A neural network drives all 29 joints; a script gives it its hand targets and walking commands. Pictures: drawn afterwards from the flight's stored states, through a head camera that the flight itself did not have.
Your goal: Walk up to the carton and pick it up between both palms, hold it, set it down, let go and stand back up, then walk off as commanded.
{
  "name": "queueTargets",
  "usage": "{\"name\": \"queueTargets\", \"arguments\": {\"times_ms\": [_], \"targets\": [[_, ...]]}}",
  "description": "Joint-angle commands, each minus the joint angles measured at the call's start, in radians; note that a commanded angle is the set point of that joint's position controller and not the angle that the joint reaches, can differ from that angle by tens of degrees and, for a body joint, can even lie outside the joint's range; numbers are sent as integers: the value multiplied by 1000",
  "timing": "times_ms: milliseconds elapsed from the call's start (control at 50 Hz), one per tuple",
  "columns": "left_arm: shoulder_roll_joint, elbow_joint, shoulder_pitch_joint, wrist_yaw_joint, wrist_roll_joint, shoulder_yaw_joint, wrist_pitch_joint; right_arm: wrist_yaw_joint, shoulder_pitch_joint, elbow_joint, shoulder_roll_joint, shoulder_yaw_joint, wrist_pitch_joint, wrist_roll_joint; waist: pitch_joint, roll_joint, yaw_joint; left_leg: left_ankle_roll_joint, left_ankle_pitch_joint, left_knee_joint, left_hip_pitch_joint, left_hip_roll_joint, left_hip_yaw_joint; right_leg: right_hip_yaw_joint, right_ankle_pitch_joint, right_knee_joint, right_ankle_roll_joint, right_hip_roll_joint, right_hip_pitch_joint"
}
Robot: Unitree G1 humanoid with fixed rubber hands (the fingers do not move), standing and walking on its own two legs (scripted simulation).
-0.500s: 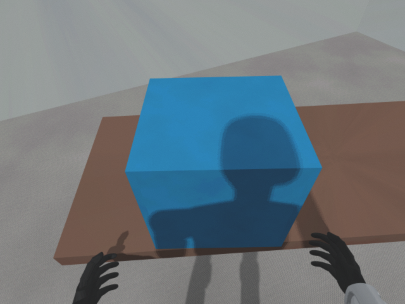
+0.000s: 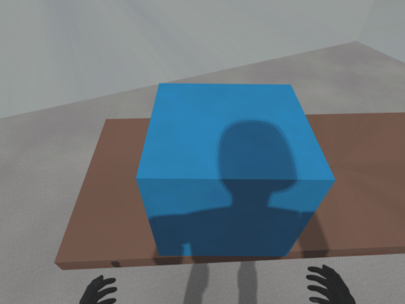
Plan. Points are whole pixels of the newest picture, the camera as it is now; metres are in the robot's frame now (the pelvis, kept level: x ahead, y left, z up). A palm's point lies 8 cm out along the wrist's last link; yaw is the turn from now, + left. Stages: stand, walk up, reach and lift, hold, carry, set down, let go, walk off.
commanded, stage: set down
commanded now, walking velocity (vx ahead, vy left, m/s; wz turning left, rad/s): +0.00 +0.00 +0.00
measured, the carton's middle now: (223, 171) +0.40 -0.04 +0.06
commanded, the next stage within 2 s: let go in 0.16 s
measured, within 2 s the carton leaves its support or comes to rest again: neither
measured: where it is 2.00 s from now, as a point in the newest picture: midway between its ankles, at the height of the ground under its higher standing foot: outside the picture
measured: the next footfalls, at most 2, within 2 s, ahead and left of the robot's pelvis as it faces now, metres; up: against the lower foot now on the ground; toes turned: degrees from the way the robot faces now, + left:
none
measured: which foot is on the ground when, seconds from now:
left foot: down 0.00-1.00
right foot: down 0.00-1.00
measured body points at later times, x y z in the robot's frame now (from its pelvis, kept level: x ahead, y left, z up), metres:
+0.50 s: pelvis +0.00 +0.00 +0.00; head +0.00 +0.00 +0.45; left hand +0.16 +0.23 -0.09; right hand +0.15 -0.25 -0.08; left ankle -0.01 +0.13 -0.75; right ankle -0.02 -0.13 -0.75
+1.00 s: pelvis -0.01 -0.01 +0.00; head -0.01 +0.00 +0.44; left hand +0.11 +0.27 -0.11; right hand +0.13 -0.26 -0.10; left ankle -0.01 +0.13 -0.75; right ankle -0.02 -0.13 -0.75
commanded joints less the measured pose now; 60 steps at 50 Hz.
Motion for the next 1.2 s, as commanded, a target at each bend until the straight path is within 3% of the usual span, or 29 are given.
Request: {"name": "queueTargets", "arguments": {"times_ms": [0, 60, 100, 120, 140, 160, 200, 220, 240, 320, 440, 460, 540, 600, 620, 640, 720, 740, 760, 820, 840, 860, 880, 980, 1000, 1080, 1100, 1140, 1180], "targets": [[105, -24, -156, -9, 104, 4, -23, -12, -148, -54, -46, -11, -77, -180, -25, 5, 9, -13, 162, -27, 137, -8, 122, -68, 133, -74, -7, 35, -94], [99, -20, -170, -10, 103, 9, -18, -17, -124, -13, -37, -24, -75, -179, -5, 25, 10, -19, 170, -36, 150, -3, 113, -66, 146, -79, -12, 33, -97], [97, 75, -165, -25, 112, 10, 0, -20, -158, 20, -34, -3, -63, -208, 33, -30, 12, -6, 145, -42, 134, -4, 121, -63, 122, -79, -3, 28, -115], [88, -63, -186, -13, 103, 5, -19, -20, -146, -54, -40, -12, -83, -180, -34, 12, 10, -16, 193, -32, 159, -2, 120, -77, 170, -67, -5, 35, -93], [80, 10, -159, -15, 117, 10, -7, -18, -136, 6, -54, -19, -71, -195, -18, -12, -6, -14, 185, -31, 174, 1, 120, -74, 163, -70, -3, 39, -101], [86, -93, -163, -4, 105, 2, -17, -18, -112, -12, -46, -25, -78, -181, -23, 20, -6, -22, 220, -24, 181, -2, 125, -79, 183, -68, -2, 38, -91], [82, 26, -152, -25, 124, 13, -4, -28, -116, 27, -39, -11, -73, -192, 11, -9, 2, -19, 244, -18, 171, -12, 128, -73, 222, -74, -4, 37, -81], [88, -55, -156, -18, 106, 16, -17, -26, -105, -43, -50, -2, -82, -174, -48, 1, 10, -14, 277, -9, 182, -7, 121, -68, 272, -65, 1, 36, -74], [80, 94, -145, -39, 142, 13, 19, -24, -135, 99, -38, 17, -61, -192, 25, -22, -6, -14, 221, -22, 168, -11, 117, -66, 207, -77, 0, 34, -82], [94, -45, -182, -16, 119, 13, -16, -20, -146, -38, -53, -13, -86, -183, -29, 20, 22, -16, 227, -26, 179, -5, 123, -76, 203, -60, -8, 39, -90], [94, 9, -238, -22, 105, 0, -18, -34, -162, -14, 1, -25, -80, -216, -17, -39, 1, 3, 123, -33, 139, -8, 130, -64, 121, -78, -2, 25, -93], [109, 22, -251, -13, 122, 19, -15, -30, -157, 13, 3, -15, -75, -214, 4, 3, 7, -3, 115, -35, 124, -9, 134, -57, 109, -71, -6, 20, -81], [82, 69, -231, -12, 136, 5, -7, -25, -177, 103, -7, -17, -68, -223, 21, 19, 1, -10, 145, -31, 144, -5, 133, -72, 120, -71, -9, 25, -100], [105, 30, -242, -24, 115, 18, -32, -46, -144, 20, 4, -15, -96, -218, -38, -24, -2, 0, 226, -5, 169, -14, 143, -64, 230, -62, 3, 23, -76], [328, 110, -160, -11, 187, 110, -73, -69, 6, 59, -284, -83, -6, -270, -78, -70, 27, 35, 420, 78, 27, 89, -21, 16, 336, 68, -17, -50, -2], [312, 138, -76, -13, 176, 114, -82, -83, -2, 52, -307, -100, 30, -275, -105, -55, 46, 62, 436, 86, 1, 116, -41, 22, 301, 59, -26, -55, 41], [268, 160, -137, -27, 180, 105, -113, -71, -40, 14, -254, -93, 83, -264, -65, -28, 37, 54, 237, 35, 18, 83, -48, 43, 125, 38, -29, -53, -28], [297, 171, -177, -22, 187, 111, -111, -72, -36, 11, -227, -90, 83, -257, -45, -17, 5, 55, 233, 33, -4, 75, -29, 56, 180, 29, -32, -78, -26], [270, 180, -155, -22, 173, 92, -108, -76, -48, 22, -264, -91, 88, -265, -65, 54, 33, 57, 178, 47, -2, 76, -27, 80, 160, 27, -40, -75, -16], [282, 222, -128, -30, 179, 84, -124, -76, -19, 29, -277, -96, 100, -253, -21, 4, 7, 61, 142, 33, -5, 70, -37, 63, 167, 30, -35, -78, -43], [266, 230, -132, -28, 179, 78, -113, -71, -40, 32, -262, -94, 97, -269, 31, -47, 40, 77, 139, 29, -63, 73, -51, 52, 114, 33, -33, -66, -30], [303, 239, -102, -19, 181, 93, -116, -66, 3, 25, -271, -101, 97, -253, -5, -6, 9, 73, 145, 46, -4, 81, -43, 78, 127, 10, -43, -86, -64], [292, 230, -101, -27, 185, 86, -126, -70, -13, 54, -272, -102, 101, -266, -35, -21, 30, 73, 112, 56, -9, 77, -49, 79, 89, 14, -46, -76, -53], [338, 243, -128, -24, 190, 91, -129, -61, -47, 38, -245, -93, 106, -262, 10, 62, -12, 76, 57, 38, -28, 64, -28, 91, 88, 7, -45, -75, -84], [364, 244, -106, -29, 183, 100, -137, -60, -43, 25, -229, -89, 101, -257, -8, -8, 6, 72, 69, 38, -10, 72, -46, 86, 81, -6, -38, -69, -47], [322, 260, -101, -28, 185, 79, -135, -66, -18, 63, -282, -103, 118, -255, 12, -13, 11, 75, 122, 22, 13, 80, -39, 68, 135, 10, -34, -58, -66], [342, 280, -97, -29, 191, 89, -141, -73, -59, 39, -272, -106, 114, -262, 42, 43, 5, 78, 142, 29, 12, 75, -35, 65, 149, 10, -33, -63, -79], [322, 311, -61, -22, 171, 83, -135, -71, -33, 61, -290, -101, 108, -257, 6, 2, 17, 82, 148, 30, 17, 83, -48, 77, 175, 12, -46, -86, -43], [348, 292, -109, -25, 166, 85, -144, -68, -22, 52, -246, -102, 113, -246, -16, -4, -19, 81, 144, 26, 31, 85, -46, 83, 152, 4, -53, -87, -27]]}}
